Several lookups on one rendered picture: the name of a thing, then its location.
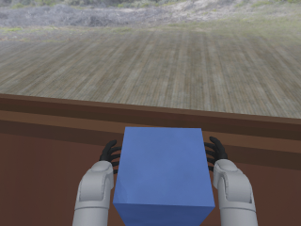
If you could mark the left robot hand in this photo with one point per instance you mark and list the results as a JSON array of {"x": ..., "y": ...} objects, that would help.
[{"x": 107, "y": 151}]

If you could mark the right robot hand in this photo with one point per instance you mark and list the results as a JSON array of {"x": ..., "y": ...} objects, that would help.
[{"x": 219, "y": 151}]

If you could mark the right robot forearm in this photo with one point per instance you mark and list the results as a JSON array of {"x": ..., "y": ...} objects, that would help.
[{"x": 235, "y": 195}]

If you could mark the carton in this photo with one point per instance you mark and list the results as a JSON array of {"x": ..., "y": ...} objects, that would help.
[{"x": 163, "y": 177}]

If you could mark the left robot forearm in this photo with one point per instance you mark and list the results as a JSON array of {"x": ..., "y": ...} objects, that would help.
[{"x": 93, "y": 196}]

